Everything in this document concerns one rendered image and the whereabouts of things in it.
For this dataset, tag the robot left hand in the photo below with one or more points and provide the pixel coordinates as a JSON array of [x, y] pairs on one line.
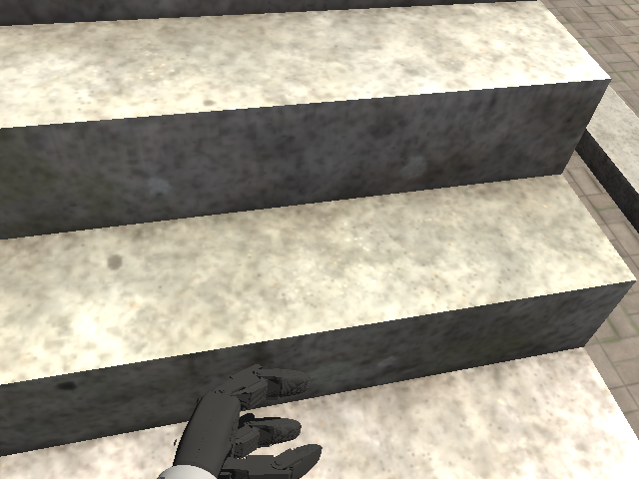
[[216, 436]]

